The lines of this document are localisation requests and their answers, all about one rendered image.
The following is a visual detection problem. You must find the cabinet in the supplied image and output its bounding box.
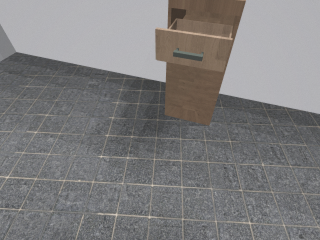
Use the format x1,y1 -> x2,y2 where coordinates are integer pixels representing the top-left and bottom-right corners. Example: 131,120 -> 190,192
164,0 -> 246,126

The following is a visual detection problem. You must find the drawer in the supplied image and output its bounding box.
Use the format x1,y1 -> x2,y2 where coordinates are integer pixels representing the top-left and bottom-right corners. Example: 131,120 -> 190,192
155,18 -> 233,72

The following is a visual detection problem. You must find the handle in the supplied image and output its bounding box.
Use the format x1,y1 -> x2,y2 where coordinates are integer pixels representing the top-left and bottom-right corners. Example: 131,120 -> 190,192
173,48 -> 204,62

